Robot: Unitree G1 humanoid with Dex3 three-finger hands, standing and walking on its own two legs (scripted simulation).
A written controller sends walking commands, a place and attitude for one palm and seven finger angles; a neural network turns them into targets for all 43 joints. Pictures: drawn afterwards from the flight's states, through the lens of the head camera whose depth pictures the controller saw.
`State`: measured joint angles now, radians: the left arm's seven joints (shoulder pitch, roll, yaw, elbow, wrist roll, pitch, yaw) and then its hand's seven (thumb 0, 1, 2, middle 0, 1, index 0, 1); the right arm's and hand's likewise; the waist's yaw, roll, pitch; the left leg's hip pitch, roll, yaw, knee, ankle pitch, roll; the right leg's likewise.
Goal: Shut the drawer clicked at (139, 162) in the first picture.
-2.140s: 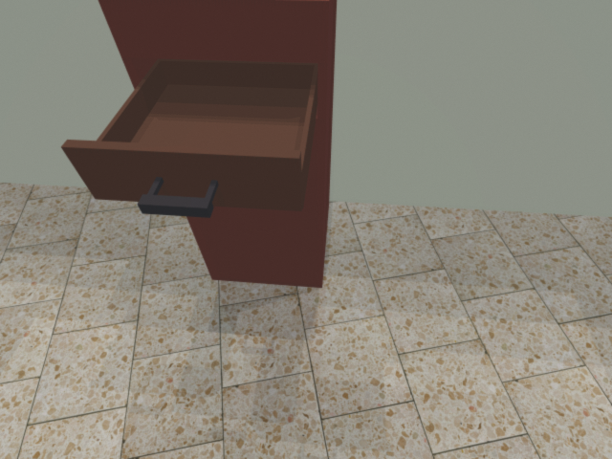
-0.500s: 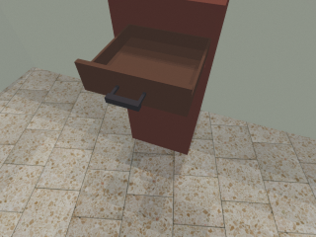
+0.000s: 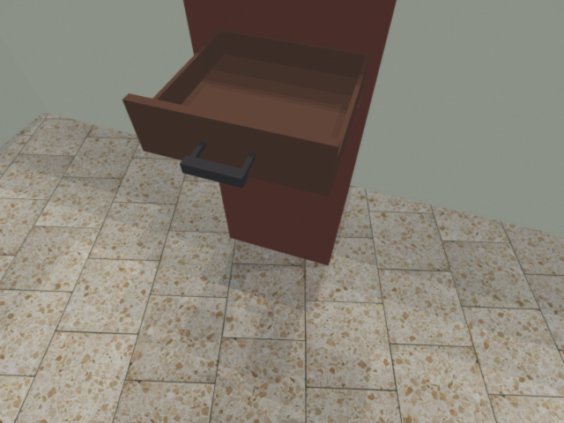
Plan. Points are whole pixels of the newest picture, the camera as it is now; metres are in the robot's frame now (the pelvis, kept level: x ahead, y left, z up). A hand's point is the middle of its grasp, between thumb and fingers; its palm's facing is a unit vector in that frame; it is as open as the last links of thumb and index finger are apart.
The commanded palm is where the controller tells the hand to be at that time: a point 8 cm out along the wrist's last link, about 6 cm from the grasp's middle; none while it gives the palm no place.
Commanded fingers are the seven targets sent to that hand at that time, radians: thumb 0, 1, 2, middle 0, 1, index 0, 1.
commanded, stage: turn to face it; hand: left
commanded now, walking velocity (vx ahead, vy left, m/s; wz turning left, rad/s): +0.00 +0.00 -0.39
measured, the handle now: (219, 162) +0.51 +0.15 +0.05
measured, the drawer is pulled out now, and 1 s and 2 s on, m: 0.30 0.30 0.30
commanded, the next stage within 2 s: take the last steps up to it in 0.46 s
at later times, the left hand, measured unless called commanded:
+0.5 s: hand out of the picture +0.10 +0.18 -0.17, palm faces -0.10 -0.97 -0.23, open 7.4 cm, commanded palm none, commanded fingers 0.00 0.90 0.90 -0.20 -0.30 -0.20 -0.30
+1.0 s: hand out of the picture +0.13 +0.12 -0.17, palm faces -0.16 -0.97 -0.20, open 7.4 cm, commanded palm none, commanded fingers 0.00 0.90 0.90 -0.20 -0.30 -0.20 -0.30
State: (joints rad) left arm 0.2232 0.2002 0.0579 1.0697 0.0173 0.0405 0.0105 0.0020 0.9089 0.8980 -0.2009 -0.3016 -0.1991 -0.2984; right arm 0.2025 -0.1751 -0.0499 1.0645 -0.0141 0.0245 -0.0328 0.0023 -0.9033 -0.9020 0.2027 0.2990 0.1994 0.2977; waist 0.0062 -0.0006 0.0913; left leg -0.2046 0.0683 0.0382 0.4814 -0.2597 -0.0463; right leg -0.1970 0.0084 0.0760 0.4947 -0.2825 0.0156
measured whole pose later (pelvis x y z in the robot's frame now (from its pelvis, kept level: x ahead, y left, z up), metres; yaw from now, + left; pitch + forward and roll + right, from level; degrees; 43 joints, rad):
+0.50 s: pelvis -0.02 -0.01 +0.00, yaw -8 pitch +0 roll -2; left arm 0.13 0.24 0.08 0.94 0.02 0.06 -0.01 0.00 0.91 0.90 -0.20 -0.30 -0.20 -0.30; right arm 0.17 -0.20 -0.04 0.97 -0.04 0.02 -0.04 0.00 -0.90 -0.90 0.20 0.30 0.20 0.30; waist 0.00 0.01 0.12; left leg -0.24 0.11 0.04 0.52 -0.28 -0.04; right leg -0.35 0.02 0.00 0.81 -0.46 0.01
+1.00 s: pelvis +0.04 -0.06 -0.01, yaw -10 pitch +0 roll +0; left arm 0.20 0.18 0.05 1.00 0.02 -0.02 -0.01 0.00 0.91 0.90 -0.20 -0.30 -0.20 -0.30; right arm 0.36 -0.18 -0.04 1.10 -0.02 0.02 0.00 0.00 -0.90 -0.90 0.20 0.30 0.20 0.30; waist -0.02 0.01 0.08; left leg -0.29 0.05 0.02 0.77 -0.49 -0.01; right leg -0.23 -0.03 -0.04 0.55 -0.30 -0.02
